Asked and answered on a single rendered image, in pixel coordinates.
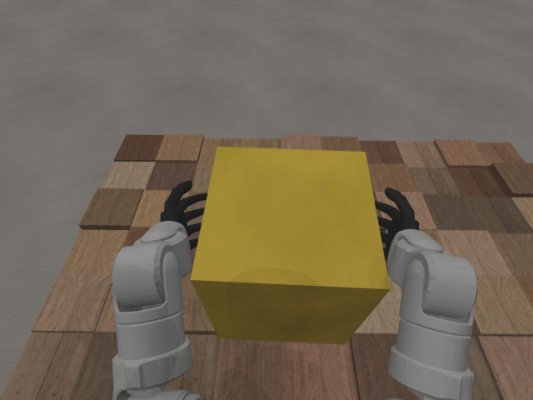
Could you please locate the left robot forearm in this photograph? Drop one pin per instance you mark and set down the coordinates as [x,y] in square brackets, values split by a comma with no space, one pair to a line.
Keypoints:
[147,300]

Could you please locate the right robot forearm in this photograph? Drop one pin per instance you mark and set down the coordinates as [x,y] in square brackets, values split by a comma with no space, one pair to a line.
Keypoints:
[437,310]

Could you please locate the robot right hand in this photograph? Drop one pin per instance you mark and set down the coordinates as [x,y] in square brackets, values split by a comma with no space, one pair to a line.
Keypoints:
[401,220]

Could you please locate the carton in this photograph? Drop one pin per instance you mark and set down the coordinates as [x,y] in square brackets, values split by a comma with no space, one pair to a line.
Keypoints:
[290,247]

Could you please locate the robot left hand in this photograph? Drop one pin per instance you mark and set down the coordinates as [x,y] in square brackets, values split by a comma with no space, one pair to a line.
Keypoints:
[174,209]

